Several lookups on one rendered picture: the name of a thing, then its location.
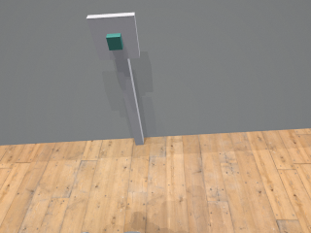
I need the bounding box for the button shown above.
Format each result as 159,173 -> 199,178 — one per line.
106,33 -> 123,50

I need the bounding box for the panel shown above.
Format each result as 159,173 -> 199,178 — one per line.
86,12 -> 144,146

